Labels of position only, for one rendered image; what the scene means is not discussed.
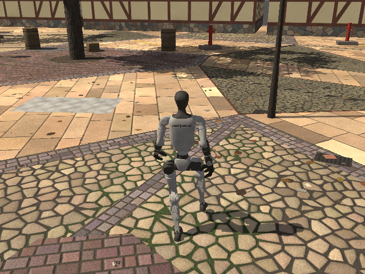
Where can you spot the robot right hand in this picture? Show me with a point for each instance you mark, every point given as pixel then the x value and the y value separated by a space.
pixel 209 168

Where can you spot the robot left forearm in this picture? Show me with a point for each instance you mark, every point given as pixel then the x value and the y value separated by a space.
pixel 157 149

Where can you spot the robot right forearm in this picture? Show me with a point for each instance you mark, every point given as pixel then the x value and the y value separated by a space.
pixel 207 155

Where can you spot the robot left upper arm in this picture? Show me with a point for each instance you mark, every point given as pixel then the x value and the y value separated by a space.
pixel 161 130

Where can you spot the left robot foot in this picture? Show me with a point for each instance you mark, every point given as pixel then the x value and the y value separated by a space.
pixel 177 237

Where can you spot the robot right upper arm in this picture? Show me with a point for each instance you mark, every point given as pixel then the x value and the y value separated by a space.
pixel 201 130

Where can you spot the right robot shin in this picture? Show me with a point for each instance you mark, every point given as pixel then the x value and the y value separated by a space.
pixel 201 187

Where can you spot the robot left hand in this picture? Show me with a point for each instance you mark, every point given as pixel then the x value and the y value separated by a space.
pixel 159 158

